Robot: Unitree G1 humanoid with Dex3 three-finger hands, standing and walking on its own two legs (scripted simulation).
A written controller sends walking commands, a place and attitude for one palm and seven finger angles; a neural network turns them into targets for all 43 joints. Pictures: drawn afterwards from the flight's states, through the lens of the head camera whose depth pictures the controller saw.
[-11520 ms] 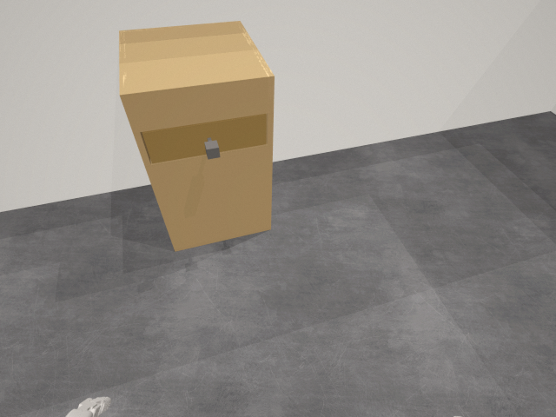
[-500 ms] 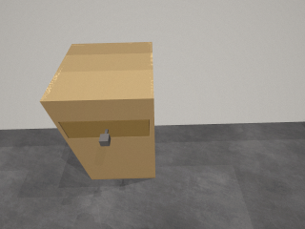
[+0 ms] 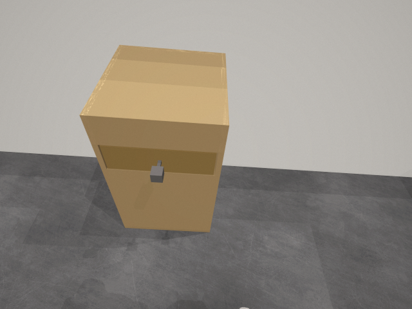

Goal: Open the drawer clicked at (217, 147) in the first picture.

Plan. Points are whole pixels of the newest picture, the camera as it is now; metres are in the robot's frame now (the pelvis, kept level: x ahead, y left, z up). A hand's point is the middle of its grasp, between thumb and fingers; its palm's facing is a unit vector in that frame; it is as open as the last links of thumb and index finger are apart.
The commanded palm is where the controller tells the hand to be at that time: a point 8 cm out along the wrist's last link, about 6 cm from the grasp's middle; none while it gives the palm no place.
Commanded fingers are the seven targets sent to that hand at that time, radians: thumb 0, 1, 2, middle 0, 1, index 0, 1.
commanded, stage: come to a stop and stand still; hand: left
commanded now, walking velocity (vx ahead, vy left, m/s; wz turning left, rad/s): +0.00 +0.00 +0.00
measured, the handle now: (158, 169) +0.57 +0.19 -0.21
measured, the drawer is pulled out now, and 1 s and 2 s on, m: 0.00 0.00 0.00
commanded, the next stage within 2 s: look again from close up in 1.32 s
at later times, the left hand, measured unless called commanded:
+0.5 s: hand out of the picture -0.03 +0.15 -0.17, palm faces +0.00 -0.98 -0.18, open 7.3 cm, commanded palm none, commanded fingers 0.00 0.90 0.90 -0.20 -0.30 -0.20 -0.30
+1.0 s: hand out of the picture -0.03 +0.12 -0.17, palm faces +0.02 -0.99 -0.16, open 7.4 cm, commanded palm none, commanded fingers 0.00 0.90 0.90 -0.20 -0.30 -0.20 -0.30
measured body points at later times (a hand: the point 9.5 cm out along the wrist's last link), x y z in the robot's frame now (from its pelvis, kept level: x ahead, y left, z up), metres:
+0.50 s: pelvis -0.02 -0.01 +0.01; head -0.02 -0.02 +0.46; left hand -0.03 +0.20 -0.15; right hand -0.05 -0.22 -0.16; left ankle -0.02 +0.11 -0.74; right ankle -0.06 -0.10 -0.74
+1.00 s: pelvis -0.01 -0.02 +0.01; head +0.00 -0.03 +0.46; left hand -0.03 +0.18 -0.15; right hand -0.04 -0.22 -0.16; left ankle -0.02 +0.11 -0.74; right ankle -0.06 -0.10 -0.74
